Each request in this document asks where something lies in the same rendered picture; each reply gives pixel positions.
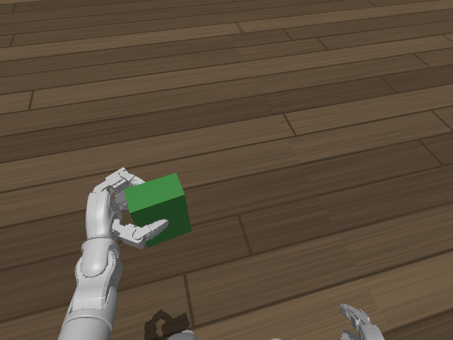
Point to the left robot arm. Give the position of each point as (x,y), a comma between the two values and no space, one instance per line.
(92,309)

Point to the right robot hand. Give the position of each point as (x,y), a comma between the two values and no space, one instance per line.
(360,321)

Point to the carton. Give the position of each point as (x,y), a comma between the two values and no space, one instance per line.
(161,198)

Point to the left robot hand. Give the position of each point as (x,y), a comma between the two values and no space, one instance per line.
(104,217)

